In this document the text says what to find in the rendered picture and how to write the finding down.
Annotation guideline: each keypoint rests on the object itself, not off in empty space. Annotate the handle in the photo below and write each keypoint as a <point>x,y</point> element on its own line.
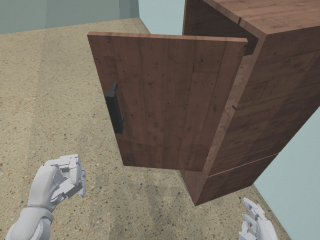
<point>114,110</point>

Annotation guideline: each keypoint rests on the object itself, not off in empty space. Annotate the cupboard door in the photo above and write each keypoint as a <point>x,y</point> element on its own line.
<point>172,91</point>

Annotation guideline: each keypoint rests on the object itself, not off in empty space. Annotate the right robot hand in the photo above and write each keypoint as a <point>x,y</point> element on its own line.
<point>261,227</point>

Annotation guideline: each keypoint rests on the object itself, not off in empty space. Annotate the left robot forearm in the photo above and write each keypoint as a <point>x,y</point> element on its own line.
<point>33,224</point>

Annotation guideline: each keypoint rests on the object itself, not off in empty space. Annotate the left robot hand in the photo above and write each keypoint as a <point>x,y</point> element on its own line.
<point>43,192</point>

